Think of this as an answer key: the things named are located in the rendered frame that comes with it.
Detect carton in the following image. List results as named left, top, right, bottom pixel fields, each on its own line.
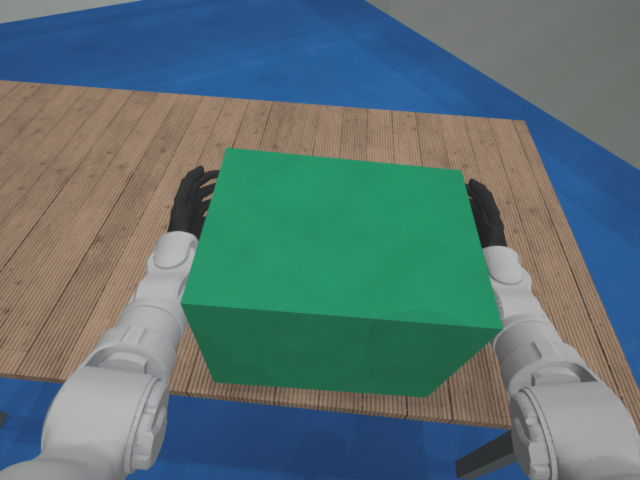
left=180, top=148, right=503, bottom=398

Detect robot right forearm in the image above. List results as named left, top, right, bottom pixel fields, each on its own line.
left=482, top=246, right=640, bottom=454

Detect table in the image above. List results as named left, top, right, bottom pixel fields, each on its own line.
left=0, top=80, right=640, bottom=480

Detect robot right upper arm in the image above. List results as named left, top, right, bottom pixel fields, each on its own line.
left=509, top=381, right=640, bottom=480

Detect robot left forearm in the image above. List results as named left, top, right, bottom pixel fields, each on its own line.
left=41, top=231, right=199, bottom=452

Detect robot left upper arm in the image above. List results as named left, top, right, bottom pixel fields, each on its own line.
left=0, top=366, right=169, bottom=480

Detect robot left hand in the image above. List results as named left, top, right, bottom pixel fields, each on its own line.
left=167, top=166, right=220, bottom=241

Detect robot right hand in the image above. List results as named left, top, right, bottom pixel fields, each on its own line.
left=465, top=179, right=507, bottom=249

